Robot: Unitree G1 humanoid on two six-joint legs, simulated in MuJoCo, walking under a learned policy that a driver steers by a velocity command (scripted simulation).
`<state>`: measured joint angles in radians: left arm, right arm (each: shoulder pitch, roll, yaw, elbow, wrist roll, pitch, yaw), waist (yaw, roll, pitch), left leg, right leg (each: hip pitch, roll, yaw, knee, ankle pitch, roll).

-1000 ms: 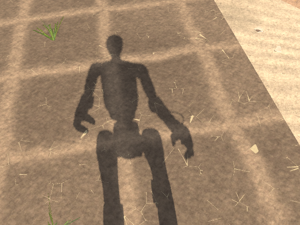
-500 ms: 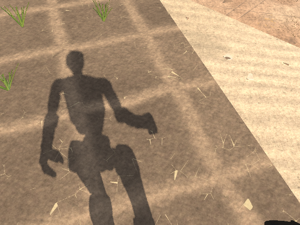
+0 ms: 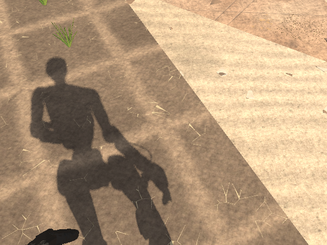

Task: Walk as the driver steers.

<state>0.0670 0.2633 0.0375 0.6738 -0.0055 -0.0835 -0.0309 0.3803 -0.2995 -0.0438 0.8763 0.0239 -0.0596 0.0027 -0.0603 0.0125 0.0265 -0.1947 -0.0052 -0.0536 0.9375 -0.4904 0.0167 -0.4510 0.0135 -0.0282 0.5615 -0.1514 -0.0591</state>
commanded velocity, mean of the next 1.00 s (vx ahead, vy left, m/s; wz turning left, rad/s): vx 0.50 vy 0.00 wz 0.37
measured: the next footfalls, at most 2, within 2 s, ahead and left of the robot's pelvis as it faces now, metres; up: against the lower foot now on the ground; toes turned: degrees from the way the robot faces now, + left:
left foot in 0.48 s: +0.40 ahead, +0.16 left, +0.00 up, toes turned +16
right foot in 0.98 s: +0.74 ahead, +0.06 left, +0.00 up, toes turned +25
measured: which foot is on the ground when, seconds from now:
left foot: up 0.00-0.46, down 0.48-1.00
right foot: down 0.00-0.50, up 0.52-0.96, down 0.98-1.00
